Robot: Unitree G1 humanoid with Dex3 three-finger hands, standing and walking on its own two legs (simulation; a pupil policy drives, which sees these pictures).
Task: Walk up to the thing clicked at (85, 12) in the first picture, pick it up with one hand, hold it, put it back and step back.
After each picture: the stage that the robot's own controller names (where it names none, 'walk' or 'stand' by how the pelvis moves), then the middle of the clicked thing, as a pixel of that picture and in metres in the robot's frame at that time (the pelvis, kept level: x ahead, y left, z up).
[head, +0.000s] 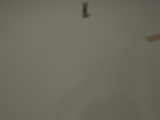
stand; (84, 9) +2.07 -0.03 -0.66
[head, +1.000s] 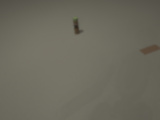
walk; (76, 25) +1.92 +0.27 -0.64
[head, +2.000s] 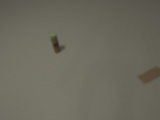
walk; (55, 43) +1.27 +0.41 -0.65
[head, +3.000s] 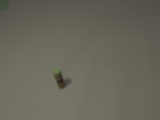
walk; (59, 78) +0.85 +0.31 -0.65
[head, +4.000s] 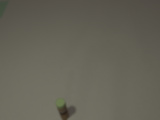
walk; (62, 109) +0.55 +0.23 -0.65
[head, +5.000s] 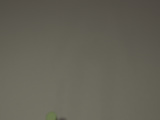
stand; out of the picture +0.45 +0.22 -0.65
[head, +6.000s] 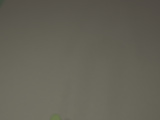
stand; out of the picture +0.42 +0.21 -0.65
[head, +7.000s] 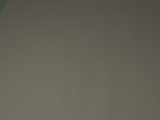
stand; out of the picture +0.40 +0.21 -0.65
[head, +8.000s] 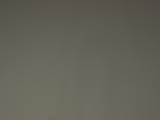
stand; out of the picture +0.38 +0.24 -0.65
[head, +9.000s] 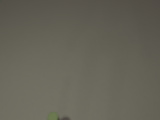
stand; out of the picture +0.40 +0.24 -0.64
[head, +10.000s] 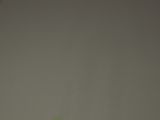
stand; out of the picture +0.38 +0.20 -0.65
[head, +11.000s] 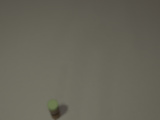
stand; (54, 110) +0.44 +0.18 -0.64
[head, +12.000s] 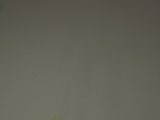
stand; out of the picture +0.43 +0.22 -0.66
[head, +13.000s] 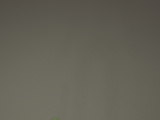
stand; out of the picture +0.41 +0.21 -0.66
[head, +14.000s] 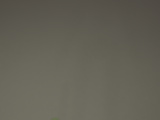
stand; out of the picture +0.41 +0.21 -0.66
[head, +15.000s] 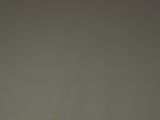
go down; out of the picture +0.40 +0.21 -0.66
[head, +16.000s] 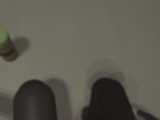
go down; (4, 46) +0.47 +0.28 -0.26
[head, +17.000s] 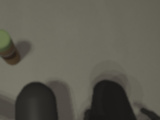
approach; (7, 50) +0.46 +0.29 -0.26
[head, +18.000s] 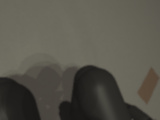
close in; out of the picture +0.43 +0.33 -0.16
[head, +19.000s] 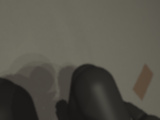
close; out of the picture +0.43 +0.34 -0.16
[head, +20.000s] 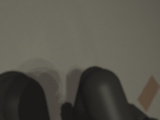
lift; out of the picture +0.38 +0.31 -0.14
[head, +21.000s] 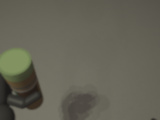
lift; (26, 85) +0.32 +0.19 +0.05
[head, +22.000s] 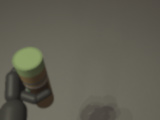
hold; (37, 83) +0.32 +0.16 +0.07
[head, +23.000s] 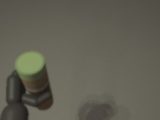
hold; (38, 86) +0.32 +0.16 +0.05
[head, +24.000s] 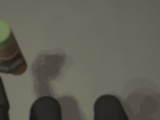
crouch; (9, 53) +0.42 +0.24 -0.04
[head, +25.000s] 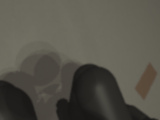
lower; out of the picture +0.41 +0.33 -0.17
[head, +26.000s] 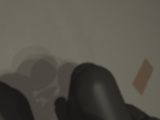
lower; out of the picture +0.42 +0.34 -0.16
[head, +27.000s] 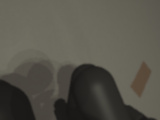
lower; out of the picture +0.41 +0.34 -0.16
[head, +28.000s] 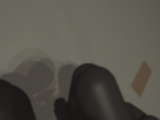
lower; out of the picture +0.41 +0.35 -0.15
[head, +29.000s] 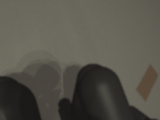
loosen; out of the picture +0.41 +0.33 -0.15
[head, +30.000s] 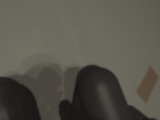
withdraw; out of the picture +0.42 +0.32 -0.17
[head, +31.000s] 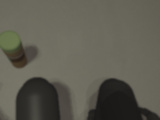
walk; (15, 52) +0.44 +0.28 -0.23
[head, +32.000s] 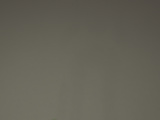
stand; out of the picture +0.39 +0.19 -0.59
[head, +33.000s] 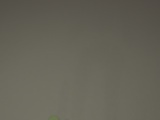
stand; out of the picture +0.40 +0.21 -0.60
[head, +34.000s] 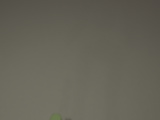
stand; out of the picture +0.40 +0.20 -0.61
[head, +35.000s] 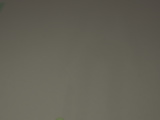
walk; out of the picture +0.42 +0.19 -0.66
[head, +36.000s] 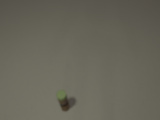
walk; (63, 101) +0.54 +0.21 -0.64
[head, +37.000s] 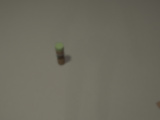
walk; (60, 54) +0.89 +0.19 -0.62
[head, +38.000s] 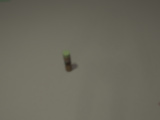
stand; (67, 61) +1.05 +0.21 -0.64
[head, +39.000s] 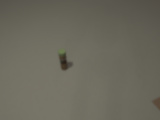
stand; (63, 60) +1.04 +0.21 -0.66
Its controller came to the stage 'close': yes
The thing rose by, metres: 0.69
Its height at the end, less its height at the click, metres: +0.00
